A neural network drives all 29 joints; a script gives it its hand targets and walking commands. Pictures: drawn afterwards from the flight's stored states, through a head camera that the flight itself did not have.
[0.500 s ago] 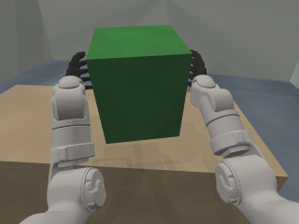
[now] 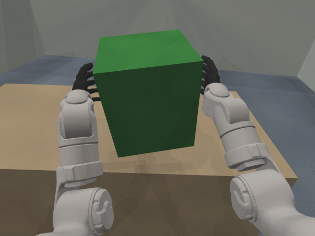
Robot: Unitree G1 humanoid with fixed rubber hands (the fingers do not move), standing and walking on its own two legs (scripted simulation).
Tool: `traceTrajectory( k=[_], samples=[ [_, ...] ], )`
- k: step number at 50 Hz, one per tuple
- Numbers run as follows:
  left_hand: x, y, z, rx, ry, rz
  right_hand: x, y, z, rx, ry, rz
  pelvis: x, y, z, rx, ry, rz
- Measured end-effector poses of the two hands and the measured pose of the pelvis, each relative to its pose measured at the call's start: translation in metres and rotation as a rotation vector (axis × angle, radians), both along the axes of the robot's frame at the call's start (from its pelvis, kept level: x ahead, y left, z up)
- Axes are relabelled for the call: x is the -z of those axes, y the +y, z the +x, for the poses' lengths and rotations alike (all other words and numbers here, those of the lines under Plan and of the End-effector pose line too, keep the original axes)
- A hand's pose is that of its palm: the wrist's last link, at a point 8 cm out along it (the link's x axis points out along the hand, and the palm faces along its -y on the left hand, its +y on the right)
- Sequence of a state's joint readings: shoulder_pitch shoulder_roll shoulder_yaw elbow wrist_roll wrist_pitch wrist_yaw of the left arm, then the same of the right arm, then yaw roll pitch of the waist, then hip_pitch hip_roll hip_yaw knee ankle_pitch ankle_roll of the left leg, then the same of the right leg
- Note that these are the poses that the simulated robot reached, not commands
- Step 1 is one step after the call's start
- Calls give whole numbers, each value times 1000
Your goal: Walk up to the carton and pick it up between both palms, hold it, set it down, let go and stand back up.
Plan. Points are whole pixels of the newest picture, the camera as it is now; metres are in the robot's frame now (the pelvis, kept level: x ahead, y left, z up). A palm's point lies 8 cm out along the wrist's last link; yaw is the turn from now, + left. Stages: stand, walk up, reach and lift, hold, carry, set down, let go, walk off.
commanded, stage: hold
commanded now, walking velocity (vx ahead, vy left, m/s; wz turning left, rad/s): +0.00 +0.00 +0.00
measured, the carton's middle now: (148, 93) +0.42 -0.01 +0.24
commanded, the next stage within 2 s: set down in 0.90 s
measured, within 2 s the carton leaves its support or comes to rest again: neither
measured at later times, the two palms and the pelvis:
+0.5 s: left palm (72, 85) +0.35 +0.16 +0.30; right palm (207, 80) +0.36 -0.14 +0.30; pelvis -0.01 +0.00 +0.00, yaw +0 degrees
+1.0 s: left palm (74, 87) +0.36 +0.15 +0.29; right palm (208, 83) +0.36 -0.15 +0.29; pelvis +0.00 +0.00 +0.00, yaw +0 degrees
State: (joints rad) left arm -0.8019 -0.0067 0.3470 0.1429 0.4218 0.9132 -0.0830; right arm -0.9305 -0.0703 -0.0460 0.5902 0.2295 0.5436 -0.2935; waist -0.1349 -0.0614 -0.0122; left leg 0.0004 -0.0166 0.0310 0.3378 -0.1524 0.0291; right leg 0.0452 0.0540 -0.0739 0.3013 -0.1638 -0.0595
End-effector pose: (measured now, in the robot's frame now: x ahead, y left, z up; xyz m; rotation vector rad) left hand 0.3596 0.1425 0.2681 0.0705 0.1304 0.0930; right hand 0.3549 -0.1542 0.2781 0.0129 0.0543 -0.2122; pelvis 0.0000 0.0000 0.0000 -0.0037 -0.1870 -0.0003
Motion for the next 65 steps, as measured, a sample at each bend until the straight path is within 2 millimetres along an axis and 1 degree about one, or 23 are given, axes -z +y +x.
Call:
traceTrajectory(
  k=[8,16,21,29,35,43,52,58,61,65],
  samples=[
    [-7,5,-6,-18,-6,1,-5,6,-2,-8,-14,16,0,2,-4,3,-6,2],
    [-16,8,-7,-5,-6,2,-12,7,-1,-15,-16,17,0,5,-7,6,-1,3],
    [-26,11,-10,-22,-30,14,-18,10,-1,-32,-37,18,0,5,-7,5,-3,2],
    [-31,15,-8,-24,-17,10,-19,13,2,-44,-18,4,0,3,-5,0,1,3],
    [-30,17,-6,-28,-28,13,-22,16,2,-39,-27,2,0,2,-4,-7,0,0],
    [-27,13,-2,-4,-26,20,-18,11,2,-15,-17,12,0,2,-2,-10,3,-1],
    [-23,9,-4,-7,-29,32,-10,8,2,-20,-16,6,0,4,0,-6,-25,-1],
    [-26,10,1,-7,-75,29,-10,8,8,-13,-87,22,0,3,1,-13,-31,2],
    [-26,10,6,3,-99,27,-12,12,11,-19,-147,30,-1,3,3,-20,-40,4],
    [-18,12,12,15,-118,36,-7,13,15,-7,-213,31,0,3,7,-29,-61,6]
  ],
)
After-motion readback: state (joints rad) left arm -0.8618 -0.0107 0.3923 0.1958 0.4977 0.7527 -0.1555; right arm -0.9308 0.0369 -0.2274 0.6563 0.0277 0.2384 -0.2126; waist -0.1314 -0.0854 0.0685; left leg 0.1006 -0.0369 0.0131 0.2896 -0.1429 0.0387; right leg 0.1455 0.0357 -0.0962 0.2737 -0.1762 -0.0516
